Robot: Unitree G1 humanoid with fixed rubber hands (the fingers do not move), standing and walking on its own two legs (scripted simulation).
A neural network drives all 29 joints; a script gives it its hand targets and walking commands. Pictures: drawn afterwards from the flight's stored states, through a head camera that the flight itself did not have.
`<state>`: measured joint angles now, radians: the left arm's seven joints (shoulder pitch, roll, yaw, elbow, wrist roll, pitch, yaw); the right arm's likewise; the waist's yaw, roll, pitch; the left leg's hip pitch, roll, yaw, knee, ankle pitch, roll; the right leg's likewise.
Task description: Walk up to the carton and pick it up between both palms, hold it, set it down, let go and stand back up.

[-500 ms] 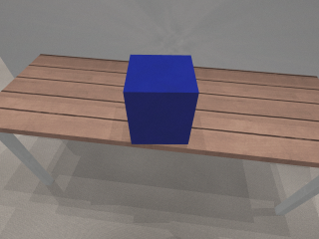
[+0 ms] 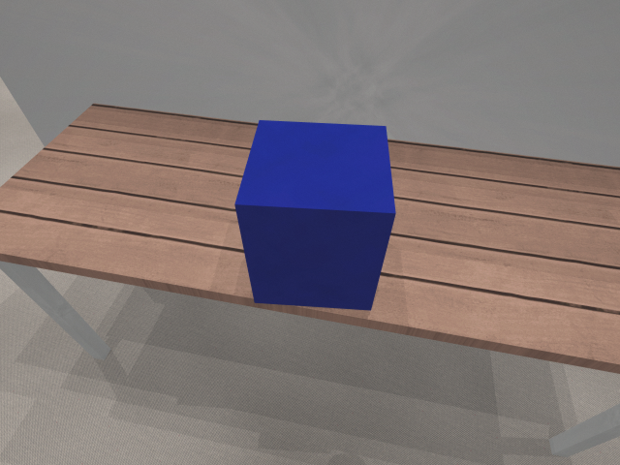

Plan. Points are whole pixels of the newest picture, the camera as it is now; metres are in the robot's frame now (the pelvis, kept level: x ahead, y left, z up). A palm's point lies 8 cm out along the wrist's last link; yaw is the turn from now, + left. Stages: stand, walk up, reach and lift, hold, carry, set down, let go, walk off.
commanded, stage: walk up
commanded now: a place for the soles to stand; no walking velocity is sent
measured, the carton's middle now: (317, 218) +0.51 +0.03 +0.00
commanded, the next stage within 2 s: none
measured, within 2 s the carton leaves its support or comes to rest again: neither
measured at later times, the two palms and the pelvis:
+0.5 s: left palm out of the picture +0.10 +0.23 -0.12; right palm out of the picture +0.04 -0.24 -0.14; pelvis +0.03 +0.00 +0.00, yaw -3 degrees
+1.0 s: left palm out of the picture +0.11 +0.23 -0.12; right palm out of the picture +0.07 -0.27 -0.13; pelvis +0.03 -0.01 +0.01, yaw -3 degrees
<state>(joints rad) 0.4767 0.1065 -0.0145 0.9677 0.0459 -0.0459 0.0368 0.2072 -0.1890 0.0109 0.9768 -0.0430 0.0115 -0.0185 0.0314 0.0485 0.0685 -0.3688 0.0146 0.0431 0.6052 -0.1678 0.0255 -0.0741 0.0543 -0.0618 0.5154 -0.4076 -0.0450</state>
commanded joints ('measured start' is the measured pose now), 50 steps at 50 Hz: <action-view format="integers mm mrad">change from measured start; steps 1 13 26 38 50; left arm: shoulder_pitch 109 -31 -245 -278 -287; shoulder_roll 144 118 231 261 283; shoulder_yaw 11 29 24 22 12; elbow -27 -27 -50 -45 -43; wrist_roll -26 -25 -45 -38 -42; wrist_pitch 0 9 19 19 20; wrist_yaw -2 6 5 0 -4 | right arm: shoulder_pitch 243 -20 47 26 37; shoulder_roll -183 -127 -175 -176 -209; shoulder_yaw -54 -34 -40 -25 -35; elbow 32 9 27 6 2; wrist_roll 10 33 38 40 35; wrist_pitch -34 -8 1 -2 7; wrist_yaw -18 -16 1 5 11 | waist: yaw -81 0 -49 -42 -61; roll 40 39 -133 -57 -75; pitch -153 -92 -65 -86 -53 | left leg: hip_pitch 457 139 151 149 182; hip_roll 288 128 99 117 101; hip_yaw -345 -92 -88 -88 -83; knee -113 -166 -171 -181 -166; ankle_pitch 414 318 -80 35 -93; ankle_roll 186 98 33 47 41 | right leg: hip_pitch -286 -72 -251 -202 -292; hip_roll -74 -68 -186 -186 -199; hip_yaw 94 28 198 179 210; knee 344 -9 -104 -49 -127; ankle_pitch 226 302 137 252 122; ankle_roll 68 29 -30 -37 -38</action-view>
